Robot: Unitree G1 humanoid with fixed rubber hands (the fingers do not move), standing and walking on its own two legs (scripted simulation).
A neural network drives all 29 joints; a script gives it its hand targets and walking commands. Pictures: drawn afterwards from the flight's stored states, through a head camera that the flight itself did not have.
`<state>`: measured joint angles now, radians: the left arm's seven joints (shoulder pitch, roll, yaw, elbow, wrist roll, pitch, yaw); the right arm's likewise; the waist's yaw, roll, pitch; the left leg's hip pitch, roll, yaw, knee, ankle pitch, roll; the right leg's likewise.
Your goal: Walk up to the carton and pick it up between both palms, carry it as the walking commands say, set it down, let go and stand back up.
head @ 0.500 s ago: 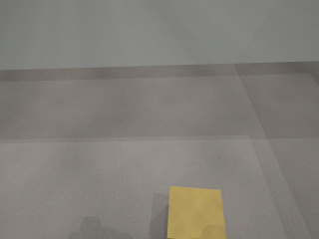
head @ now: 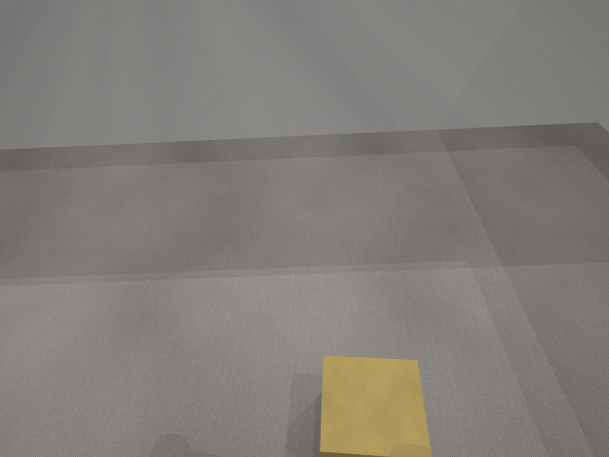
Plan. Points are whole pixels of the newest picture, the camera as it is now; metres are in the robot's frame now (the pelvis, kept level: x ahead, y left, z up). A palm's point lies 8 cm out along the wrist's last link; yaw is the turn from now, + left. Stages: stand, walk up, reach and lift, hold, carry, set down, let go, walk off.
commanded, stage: walk up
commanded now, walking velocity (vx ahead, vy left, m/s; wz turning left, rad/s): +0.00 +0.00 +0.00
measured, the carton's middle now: (367, 418) +0.35 -0.12 -0.64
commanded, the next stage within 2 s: none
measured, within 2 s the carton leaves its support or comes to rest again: neither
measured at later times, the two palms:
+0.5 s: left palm out of the picture +0.00 +0.18 -0.14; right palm out of the picture -0.05 -0.21 -0.15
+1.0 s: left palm out of the picture +0.03 +0.19 -0.14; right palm out of the picture -0.06 -0.33 -0.13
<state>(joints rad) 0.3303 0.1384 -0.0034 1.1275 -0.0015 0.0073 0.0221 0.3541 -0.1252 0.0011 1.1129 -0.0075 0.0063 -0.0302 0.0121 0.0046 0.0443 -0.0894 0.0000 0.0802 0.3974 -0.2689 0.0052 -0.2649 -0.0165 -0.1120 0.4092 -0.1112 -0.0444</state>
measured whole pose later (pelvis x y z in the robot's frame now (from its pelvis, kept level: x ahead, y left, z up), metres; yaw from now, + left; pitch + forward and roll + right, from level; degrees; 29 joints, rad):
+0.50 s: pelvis +0.02 -0.03 +0.00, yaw +1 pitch -1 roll +1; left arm 0.31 0.12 -0.01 1.13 0.00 -0.02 0.03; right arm 0.39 -0.09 0.01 1.18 -0.01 -0.01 -0.04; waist 0.01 0.03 0.04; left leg -0.08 0.04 0.06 0.40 -0.29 -0.04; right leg -0.25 0.02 -0.14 0.41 -0.15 -0.09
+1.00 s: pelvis +0.00 -0.08 +0.00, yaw +1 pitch +0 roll -3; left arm 0.20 0.25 0.10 1.00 0.03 0.07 -0.01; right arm 0.34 -0.17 -0.08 1.13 -0.03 0.01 -0.12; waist -0.03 0.03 0.10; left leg -0.20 0.19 -0.02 0.48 -0.29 -0.12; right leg -0.52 -0.01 -0.03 1.12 -0.43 0.01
